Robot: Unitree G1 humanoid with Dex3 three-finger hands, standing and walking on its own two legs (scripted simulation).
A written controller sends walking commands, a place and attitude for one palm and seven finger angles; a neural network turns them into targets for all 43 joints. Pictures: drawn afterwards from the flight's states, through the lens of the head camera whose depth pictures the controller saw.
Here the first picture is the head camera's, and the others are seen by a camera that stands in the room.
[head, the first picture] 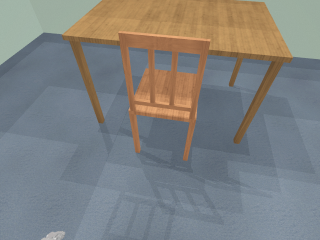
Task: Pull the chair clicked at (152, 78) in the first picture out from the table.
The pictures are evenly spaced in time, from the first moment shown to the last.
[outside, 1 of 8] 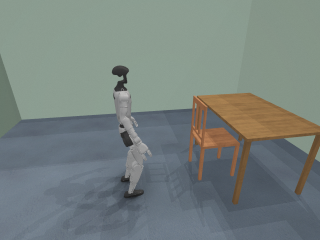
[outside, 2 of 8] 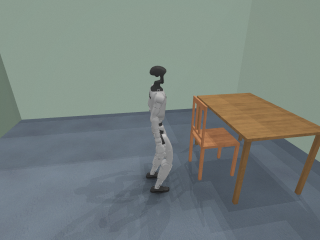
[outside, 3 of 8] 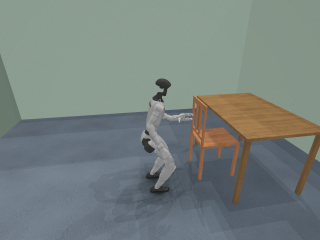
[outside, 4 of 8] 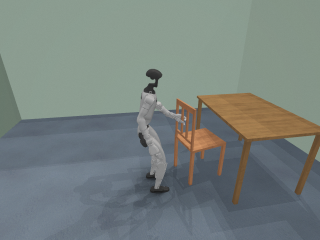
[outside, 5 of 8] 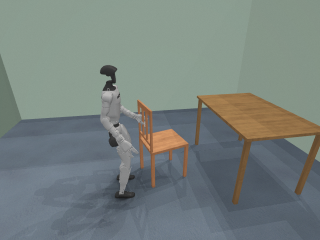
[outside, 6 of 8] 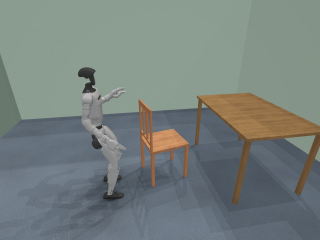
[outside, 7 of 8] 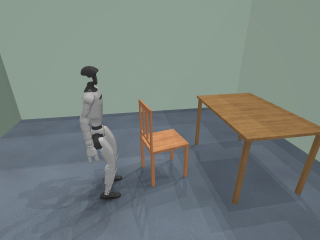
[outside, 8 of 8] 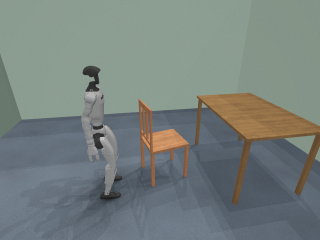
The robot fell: no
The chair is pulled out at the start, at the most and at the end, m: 0.00 0.60 0.59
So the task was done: yes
